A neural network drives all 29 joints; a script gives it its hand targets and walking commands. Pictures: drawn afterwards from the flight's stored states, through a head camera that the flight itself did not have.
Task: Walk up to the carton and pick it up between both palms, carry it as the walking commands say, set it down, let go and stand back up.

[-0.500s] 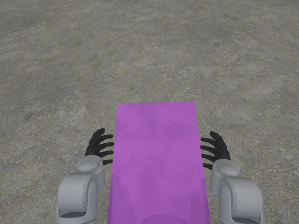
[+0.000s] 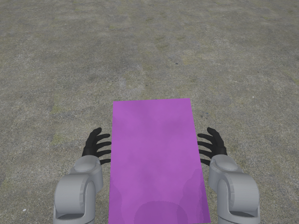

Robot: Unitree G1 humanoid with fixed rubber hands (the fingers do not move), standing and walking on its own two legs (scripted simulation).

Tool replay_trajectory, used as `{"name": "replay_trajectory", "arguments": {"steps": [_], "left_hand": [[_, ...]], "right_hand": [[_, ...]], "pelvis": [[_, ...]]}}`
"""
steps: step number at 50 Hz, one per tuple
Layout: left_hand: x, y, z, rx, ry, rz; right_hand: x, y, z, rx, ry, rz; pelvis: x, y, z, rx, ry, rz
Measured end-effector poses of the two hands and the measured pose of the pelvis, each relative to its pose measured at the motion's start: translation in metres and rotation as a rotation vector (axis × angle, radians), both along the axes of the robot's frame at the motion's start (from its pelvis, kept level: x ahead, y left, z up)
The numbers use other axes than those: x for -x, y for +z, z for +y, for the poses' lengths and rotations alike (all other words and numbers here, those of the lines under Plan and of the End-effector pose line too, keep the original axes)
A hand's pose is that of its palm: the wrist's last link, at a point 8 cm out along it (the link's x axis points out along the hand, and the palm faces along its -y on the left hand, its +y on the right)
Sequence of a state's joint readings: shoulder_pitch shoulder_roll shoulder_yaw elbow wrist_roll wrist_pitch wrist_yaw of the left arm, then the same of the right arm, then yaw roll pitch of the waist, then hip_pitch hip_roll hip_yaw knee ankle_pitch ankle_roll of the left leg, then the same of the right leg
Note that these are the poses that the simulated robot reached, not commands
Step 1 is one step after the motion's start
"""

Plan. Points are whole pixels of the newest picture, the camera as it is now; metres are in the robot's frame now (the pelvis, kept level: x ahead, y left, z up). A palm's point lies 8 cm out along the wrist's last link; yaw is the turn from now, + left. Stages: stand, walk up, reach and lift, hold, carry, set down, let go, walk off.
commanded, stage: carry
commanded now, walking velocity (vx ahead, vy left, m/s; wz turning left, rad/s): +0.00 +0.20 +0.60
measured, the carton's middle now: (154, 160) +0.31 +0.00 -0.01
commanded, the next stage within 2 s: none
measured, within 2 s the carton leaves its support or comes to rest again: neither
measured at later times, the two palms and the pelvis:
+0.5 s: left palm (51, 174) +0.21 +0.20 +0.14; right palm (205, 168) +0.23 -0.09 +0.14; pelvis -0.04 +0.04 +0.02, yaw +2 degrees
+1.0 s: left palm (61, 198) +0.17 +0.17 +0.12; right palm (220, 193) +0.19 -0.11 +0.13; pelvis -0.09 +0.01 +0.02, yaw +3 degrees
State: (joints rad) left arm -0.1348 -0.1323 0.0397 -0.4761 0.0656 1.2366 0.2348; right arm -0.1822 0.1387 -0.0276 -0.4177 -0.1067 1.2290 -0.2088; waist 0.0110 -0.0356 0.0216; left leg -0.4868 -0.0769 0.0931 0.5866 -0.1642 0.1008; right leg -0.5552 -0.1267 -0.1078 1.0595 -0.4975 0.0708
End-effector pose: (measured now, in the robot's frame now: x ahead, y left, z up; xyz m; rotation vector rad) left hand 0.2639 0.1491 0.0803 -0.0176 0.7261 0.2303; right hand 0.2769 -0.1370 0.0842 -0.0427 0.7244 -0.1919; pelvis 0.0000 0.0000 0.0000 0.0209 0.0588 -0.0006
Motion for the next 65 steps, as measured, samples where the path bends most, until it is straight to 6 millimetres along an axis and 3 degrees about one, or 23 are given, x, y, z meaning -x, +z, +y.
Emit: {"name": "replay_trajectory", "arguments": {"steps": [7, 11, 22, 29, 37, 42, 48, 53, 60, 65], "left_hand": [[0.011, 0.020, 0.030, -0.060, 0.016, -0.054], [0.020, 0.030, 0.037, -0.082, -0.003, -0.027], [0.046, 0.056, 0.049, -0.060, 0.024, -0.062], [0.070, 0.053, 0.048, -0.044, 0.043, -0.039], [0.079, 0.025, 0.049, -0.009, 0.022, -0.039], [0.088, 0.020, 0.050, -0.007, 0.032, 0.022], [0.090, 0.033, 0.034, -0.007, 0.041, -0.026], [0.092, 0.043, 0.003, -0.022, 0.045, -0.067], [0.105, 0.034, -0.059, -0.078, 0.011, -0.029], [0.114, 0.032, -0.080, -0.091, 0.014, 0.006]], "right_hand": [[0.010, 0.006, 0.030, -0.043, 0.019, -0.058], [0.024, 0.012, 0.038, -0.058, 0.002, -0.036], [0.040, 0.057, 0.052, 0.005, 0.021, -0.083], [0.061, 0.057, 0.052, 0.019, 0.033, -0.062], [0.075, 0.044, 0.053, 0.064, 0.018, -0.061], [0.082, 0.033, 0.053, 0.060, 0.034, 0.009], [0.085, 0.042, 0.037, 0.047, 0.035, -0.030], [0.088, 0.047, 0.006, 0.024, 0.031, -0.066], [0.105, 0.022, -0.056, -0.033, 0.004, -0.030], [0.116, 0.018, -0.079, -0.050, 0.018, -0.001]], "pelvis": [[0.007, -0.001, 0.028, -0.014, 0.031, 0.011], [0.013, 0.009, 0.039, 0.023, 0.032, -0.006], [0.031, 0.022, 0.043, 0.061, 0.039, -0.036], [0.055, 0.022, 0.037, 0.062, 0.058, -0.063], [0.066, 0.001, 0.039, 0.064, 0.077, -0.059], [0.076, 0.012, 0.038, 0.056, 0.051, -0.035], [0.088, 0.021, 0.021, 0.076, 0.055, -0.006], [0.096, 0.020, -0.009, 0.076, 0.053, 0.018], [0.107, 0.012, -0.060, 0.040, 0.068, 0.012], [0.112, 0.017, -0.083, 0.004, 0.079, 0.007]]}}
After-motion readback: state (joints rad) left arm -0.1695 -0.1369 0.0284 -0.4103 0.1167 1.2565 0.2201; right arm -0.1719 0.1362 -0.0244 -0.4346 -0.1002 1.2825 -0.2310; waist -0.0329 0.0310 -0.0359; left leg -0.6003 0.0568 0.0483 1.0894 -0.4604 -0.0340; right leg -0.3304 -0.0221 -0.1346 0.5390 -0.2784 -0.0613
